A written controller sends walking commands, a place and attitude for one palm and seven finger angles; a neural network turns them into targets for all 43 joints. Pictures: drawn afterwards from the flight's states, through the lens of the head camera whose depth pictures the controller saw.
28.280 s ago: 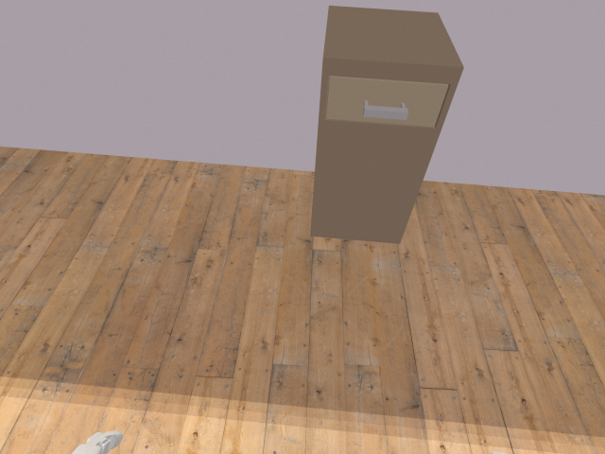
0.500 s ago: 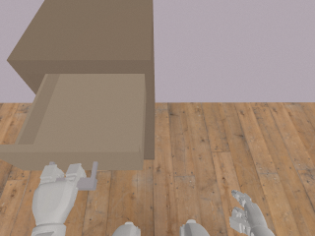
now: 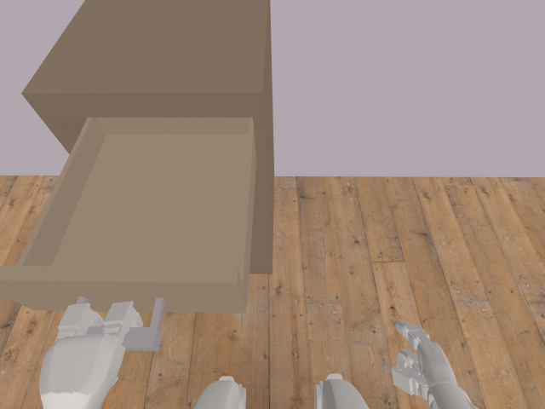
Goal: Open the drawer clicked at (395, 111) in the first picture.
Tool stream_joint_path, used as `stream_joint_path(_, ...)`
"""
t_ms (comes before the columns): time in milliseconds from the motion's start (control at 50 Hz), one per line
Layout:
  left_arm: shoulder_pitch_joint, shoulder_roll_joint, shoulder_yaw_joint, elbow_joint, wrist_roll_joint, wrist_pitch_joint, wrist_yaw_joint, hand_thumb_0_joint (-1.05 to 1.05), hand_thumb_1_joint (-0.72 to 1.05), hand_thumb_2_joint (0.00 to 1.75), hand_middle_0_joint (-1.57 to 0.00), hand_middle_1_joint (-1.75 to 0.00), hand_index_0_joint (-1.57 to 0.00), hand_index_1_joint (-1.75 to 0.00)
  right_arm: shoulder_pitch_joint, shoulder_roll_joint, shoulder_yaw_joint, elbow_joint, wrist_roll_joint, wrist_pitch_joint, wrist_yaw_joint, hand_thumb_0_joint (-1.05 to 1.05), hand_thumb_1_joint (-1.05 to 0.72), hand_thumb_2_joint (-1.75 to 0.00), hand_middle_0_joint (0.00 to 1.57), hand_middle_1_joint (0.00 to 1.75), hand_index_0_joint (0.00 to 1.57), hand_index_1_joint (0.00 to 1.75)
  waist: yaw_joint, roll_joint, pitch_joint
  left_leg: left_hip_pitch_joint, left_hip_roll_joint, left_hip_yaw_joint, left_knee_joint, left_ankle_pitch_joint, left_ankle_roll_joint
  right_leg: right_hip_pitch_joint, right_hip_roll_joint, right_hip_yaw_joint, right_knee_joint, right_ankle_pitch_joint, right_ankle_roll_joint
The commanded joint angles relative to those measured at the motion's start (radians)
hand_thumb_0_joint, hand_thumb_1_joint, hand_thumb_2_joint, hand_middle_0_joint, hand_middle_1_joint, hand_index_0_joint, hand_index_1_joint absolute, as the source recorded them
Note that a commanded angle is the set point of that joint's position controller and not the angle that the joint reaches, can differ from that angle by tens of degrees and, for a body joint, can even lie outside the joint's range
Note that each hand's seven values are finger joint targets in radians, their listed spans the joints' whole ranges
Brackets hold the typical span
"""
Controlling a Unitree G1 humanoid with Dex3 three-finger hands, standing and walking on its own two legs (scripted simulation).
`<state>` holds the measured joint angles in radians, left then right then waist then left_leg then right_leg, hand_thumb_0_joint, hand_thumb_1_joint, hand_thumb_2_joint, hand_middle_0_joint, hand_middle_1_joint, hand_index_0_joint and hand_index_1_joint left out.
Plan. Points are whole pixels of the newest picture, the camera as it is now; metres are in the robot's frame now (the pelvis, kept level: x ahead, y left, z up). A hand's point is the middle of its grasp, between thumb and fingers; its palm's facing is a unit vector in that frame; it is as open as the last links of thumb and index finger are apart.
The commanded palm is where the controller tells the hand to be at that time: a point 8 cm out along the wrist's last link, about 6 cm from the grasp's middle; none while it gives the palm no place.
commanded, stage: pull the drawer open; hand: left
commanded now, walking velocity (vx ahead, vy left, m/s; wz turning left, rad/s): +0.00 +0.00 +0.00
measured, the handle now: (115, 321) +0.23 +0.24 -0.01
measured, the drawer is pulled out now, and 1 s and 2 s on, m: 0.30 0.30 0.30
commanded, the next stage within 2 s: open the thumb to release the handle in 0.06 s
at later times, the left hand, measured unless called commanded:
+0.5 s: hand (109, 364) +0.18 +0.24 -0.03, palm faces -0.03 -0.05 -1.00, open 8.8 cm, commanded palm +0.16 +0.24 +0.02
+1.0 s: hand (110, 363) +0.18 +0.24 -0.03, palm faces -0.02 -0.05 -1.00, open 13.8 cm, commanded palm +0.17 +0.24 +0.02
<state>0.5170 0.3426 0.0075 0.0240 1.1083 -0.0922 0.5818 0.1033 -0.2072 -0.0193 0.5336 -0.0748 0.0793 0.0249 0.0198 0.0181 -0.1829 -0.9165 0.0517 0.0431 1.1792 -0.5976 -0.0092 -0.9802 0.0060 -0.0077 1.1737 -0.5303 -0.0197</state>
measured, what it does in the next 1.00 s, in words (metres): stands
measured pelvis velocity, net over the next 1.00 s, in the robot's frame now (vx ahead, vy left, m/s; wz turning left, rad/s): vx -0.02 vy -0.01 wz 0.03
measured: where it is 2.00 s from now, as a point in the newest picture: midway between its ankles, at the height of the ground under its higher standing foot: outside the picture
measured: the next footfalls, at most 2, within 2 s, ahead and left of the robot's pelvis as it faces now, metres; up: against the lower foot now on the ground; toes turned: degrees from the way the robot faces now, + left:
none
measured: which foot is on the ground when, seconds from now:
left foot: down 0.00-1.00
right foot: down 0.00-1.00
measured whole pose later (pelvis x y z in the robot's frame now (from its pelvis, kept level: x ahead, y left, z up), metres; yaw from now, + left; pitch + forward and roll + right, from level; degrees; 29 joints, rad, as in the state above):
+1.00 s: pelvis -0.02 -0.01 +0.00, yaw +2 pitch +18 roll +1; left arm 0.35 0.33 -0.01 0.16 1.10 -0.06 0.59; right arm 0.12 -0.23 -0.03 0.59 -0.06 0.04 -0.03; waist 0.03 0.03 -0.18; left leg -0.93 0.04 0.01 1.17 -0.56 -0.02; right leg -0.98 -0.01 -0.04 1.17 -0.51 -0.04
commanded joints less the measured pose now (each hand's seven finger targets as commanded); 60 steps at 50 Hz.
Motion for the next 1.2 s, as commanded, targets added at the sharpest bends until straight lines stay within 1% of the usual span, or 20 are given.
stream_joint_path(0, 0.269, 0.141, 0.151, -0.126, -0.043, 0.006, 0.046, 0.00, 0.90, 0.90, -0.40, -1.35, -0.40, -1.35, -0.073, -0.108, -0.047, -0.153, 0.006, -0.042, -0.013, 0.00, -0.90, -0.90, 0.20, 0.30, 0.20, 0.30, 0.070, -0.009, -0.222, 0.144, -0.076, -0.018, -0.147, 0.373, 0.027, 0.237, 0.025, -0.002, -0.166, 0.417, -0.039)
stream_joint_path(80, 0.251, 0.143, 0.146, -0.131, -0.039, 0.001, 0.047, 0.00, 0.90, 0.90, -0.40, -1.35, -0.40, -1.35, -0.068, -0.110, -0.049, -0.149, 0.004, -0.041, -0.013, 0.00, -0.90, -0.90, 0.20, 0.30, 0.20, 0.30, 0.065, -0.007, -0.211, 0.133, -0.076, -0.018, -0.140, 0.362, 0.026, 0.226, 0.024, 0.007, -0.163, 0.419, -0.037)
stream_joint_path(120, 0.272, 0.156, 0.162, -0.137, -0.040, -0.007, 0.051, 0.00, 0.90, 0.90, -0.40, -1.35, -0.40, -1.35, -0.072, -0.108, -0.045, -0.149, 0.000, -0.041, -0.014, 0.00, -0.90, -0.90, 0.20, 0.30, 0.20, 0.30, 0.075, 0.013, -0.244, 0.142, -0.079, -0.012, -0.135, 0.380, 0.025, 0.231, 0.023, 0.015, -0.154, 0.434, -0.039)
stream_joint_path(140, -0.052, 0.135, 0.092, -0.139, -0.016, 0.001, 0.059, 0.00, 0.90, 0.90, -0.40, -1.35, -0.40, -1.35, -0.057, -0.132, -0.049, -0.118, -0.006, -0.039, -0.019, 0.00, -0.90, -0.90, 0.20, 0.30, 0.20, 0.30, -0.023, 0.001, -0.193, 0.122, -0.067, -0.030, -0.103, 0.331, 0.030, 0.124, 0.015, 0.005, -0.153, 0.390, -0.028)
stream_joint_path(160, -0.079, 0.151, 0.133, -0.135, -0.010, -0.008, 0.070, 0.00, 0.83, 0.87, -0.40, -1.34, -0.40, -1.34, -0.046, -0.127, -0.057, -0.112, -0.010, -0.046, -0.025, 0.00, -0.90, -0.90, 0.20, 0.30, 0.20, 0.30, 0.005, 0.005, -0.225, 0.119, -0.068, -0.028, -0.103, 0.310, 0.027, 0.126, 0.015, -0.004, -0.147, 0.333, -0.025)
stream_joint_path(200, 0.001, 0.149, 0.145, -0.070, -0.013, -0.003, 0.074, 0.00, 0.69, 0.81, -0.38, -1.33, -0.38, -1.33, -0.045, -0.129, -0.057, -0.113, -0.008, -0.058, -0.030, 0.00, -0.90, -0.90, 0.20, 0.30, 0.20, 0.30, 0.015, -0.007, -0.215, 0.116, -0.067, -0.031, -0.110, 0.306, 0.030, 0.139, 0.020, -0.018, -0.152, 0.326, -0.030)
stream_joint_path(260, -0.015, 0.150, 0.133, -0.082, -0.021, 0.015, 0.076, 0.00, 0.48, 0.72, -0.37, -1.30, -0.37, -1.30, -0.036, -0.131, -0.060, -0.111, -0.005, -0.058, -0.034, 0.00, -0.90, -0.90, 0.20, 0.30, 0.20, 0.30, 0.018, -0.027, -0.276, 0.132, -0.075, -0.020, -0.108, 0.316, 0.029, 0.171, 0.014, -0.002, -0.159, 0.350, -0.025)
stream_joint_path(320, -0.025, 0.165, 0.136, -0.081, -0.024, 0.040, 0.072, 0.00, 0.27, 0.63, -0.35, -1.28, -0.35, -1.28, -0.038, -0.134, -0.057, -0.109, 0.004, -0.053, -0.042, 0.00, -0.90, -0.90, 0.20, 0.30, 0.20, 0.30, 0.024, -0.021, -0.291, 0.143, -0.078, -0.017, -0.123, 0.323, 0.027, 0.199, 0.012, -0.002, -0.166, 0.357, -0.023)
stream_joint_path(380, -0.051, 0.141, 0.099, -0.064, -0.030, 0.061, 0.059, 0.00, 0.06, 0.54, -0.34, -1.26, -0.34, -1.26, -0.037, -0.132, -0.057, -0.104, 0.013, -0.056, -0.051, 0.00, -0.90, -0.90, 0.20, 0.30, 0.20, 0.30, 0.011, -0.038, -0.249, 0.133, -0.075, -0.014, -0.137, 0.291, 0.032, 0.221, 0.011, -0.003, -0.200, 0.343, -0.017)
stream_joint_path(400, -0.045, 0.159, 0.121, -0.044, -0.038, 0.068, 0.055, 0.00, -0.01, 0.51, -0.33, -1.25, -0.33, -1.25, -0.045, -0.133, -0.052, -0.103, 0.017, -0.053, -0.057, 0.00, -0.90, -0.90, 0.20, 0.30, 0.20, 0.30, 0.015, -0.058, -0.238, 0.119, -0.077, -0.018, -0.145, 0.285, 0.034, 0.233, 0.012, -0.004, -0.205, 0.339, -0.019)
stream_joint_path(540, -0.084, 0.138, 0.075, -0.033, -0.031, 0.053, 0.029, 0.00, -0.50, 0.30, -0.30, -1.20, -0.30, -1.20, -0.045, -0.127, -0.045, -0.103, 0.017, -0.064, -0.064, 0.00, -0.90, -0.90, 0.20, 0.30, 0.20, 0.30, 0.008, -0.027, -0.195, 0.124, -0.075, -0.015, -0.159, 0.240, 0.036, 0.209, 0.009, -0.001, -0.230, 0.260, -0.018)
stream_joint_path(700, -0.077, 0.136, 0.078, -0.041, -0.026, 0.024, 0.035, 0.00, -0.50, 0.30, -0.30, -1.20, -0.30, -1.20, -0.043, -0.130, -0.050, -0.105, 0.010, -0.073, -0.052, 0.00, -0.90, -0.90, 0.20, 0.30, 0.20, 0.30, 0.012, -0.007, -0.210, 0.137, -0.073, -0.016, -0.155, 0.259, 0.035, 0.196, 0.009, -0.001, -0.221, 0.274, -0.024)
stream_joint_path(740, -0.040, 0.139, 0.082, -0.058, -0.027, 0.022, 0.037, 0.00, -0.50, 0.30, -0.30, -1.20, -0.30, -1.20, -0.042, -0.128, -0.051, -0.111, 0.010, -0.072, -0.050, 0.00, -0.90, -0.90, 0.20, 0.30, 0.20, 0.30, 0.025, -0.018, -0.226, 0.134, -0.077, -0.016, -0.157, 0.265, 0.034, 0.222, 0.011, 0.003, -0.217, 0.288, -0.025)
stream_joint_path(800, -0.095, 0.153, 0.095, -0.055, -0.025, 0.028, 0.043, 0.00, -0.50, 0.30, -0.30, -1.20, -0.30, -1.20, -0.045, -0.132, -0.051, -0.106, 0.012, -0.072, -0.051, 0.00, -0.90, -0.90, 0.20, 0.30, 0.20, 0.30, 0.006, -0.034, -0.202, 0.120, -0.076, -0.018, -0.155, 0.247, 0.035, 0.203, 0.009, 0.004, -0.225, 0.265, -0.022)
stream_joint_path(880, -0.183, 0.130, 0.059, -0.033, -0.011, 0.026, 0.046, 0.00, -0.50, 0.30, -0.30, -1.20, -0.30, -1.20, -0.038, -0.132, -0.053, -0.092, 0.009, -0.079, -0.054, 0.00, -0.90, -0.90, 0.20, 0.30, 0.20, 0.30, -0.008, -0.006, -0.189, 0.126, -0.073, -0.019, -0.147, 0.219, 0.035, 0.157, 0.007, -0.004, -0.227, 0.210, -0.021)
stream_joint_path(920, -0.191, 0.155, 0.086, -0.031, -0.008, 0.028, 0.049, 0.00, -0.50, 0.30, -0.30, -1.20, -0.30, -1.20, -0.039, -0.134, -0.052, -0.089, 0.008, -0.078, -0.057, 0.00, -0.90, -0.90, 0.20, 0.30, 0.20, 0.30, 0.001, -0.011, -0.222, 0.133, -0.075, -0.018, -0.147, 0.229, 0.034, 0.161, 0.008, -0.001, -0.220, 0.209, -0.020)
stream_joint_path(960, -0.213, 0.140, 0.063, -0.039, -0.014, 0.037, 0.047, 0.00, -0.50, 0.30, -0.30, -1.20, -0.30, -1.20, -0.035, -0.133, -0.053, -0.088, 0.009, -0.079, -0.058, 0.00, -0.90, -0.90, 0.20, 0.30, 0.20, 0.30, -0.005, -0.012, -0.246, 0.146, -0.074, -0.018, -0.149, 0.238, 0.035, 0.172, 0.007, -0.005, -0.222, 0.224, -0.018)
stream_joint_path(1080, -0.216, 0.159, 0.070, -0.056, -0.018, 0.056, 0.040, 0.00, -0.50, 0.30, -0.30, -1.20, -0.30, -1.20, -0.032, -0.133, -0.052, -0.092, 0.015, -0.078, -0.067, 0.00, -0.90, -0.90, 0.20, 0.30, 0.20, 0.30, 0.005, 0.016, -0.252, 0.180, -0.075, -0.018, -0.174, 0.263, 0.034, 0.213, 0.012, -0.009, -0.235, 0.251, -0.021)
stream_joint_path(1120, -0.215, 0.167, 0.081, -0.072, -0.024, 0.066, 0.041, 0.00, -0.50, 0.30, -0.30, -1.20, -0.30, -1.20, -0.032, -0.133, -0.049, -0.092, 0.016, -0.074, -0.069, 0.00, -0.90, -0.90, 0.20, 0.30, 0.20, 0.30, 0.002, -0.010, -0.271, 0.196, -0.075, -0.016, -0.181, 0.279, 0.035, 0.225, 0.011, -0.009, -0.241, 0.267, -0.017)
stream_joint_path(1180, -0.207, 0.165, 0.076, -0.083, -0.035, 0.071, 0.030, 0.00, -0.50, 0.30, -0.30, -1.20, -0.30, -1.20, -0.028, -0.133, -0.048, -0.094, 0.022, -0.076, -0.074, 0.00, -0.90, -0.90, 0.20, 0.30, 0.20, 0.30, -0.002, -0.011, -0.226, 0.204, -0.074, -0.019, -0.202, 0.271, 0.036, 0.241, 0.014, -0.013, -0.263, 0.265, -0.018)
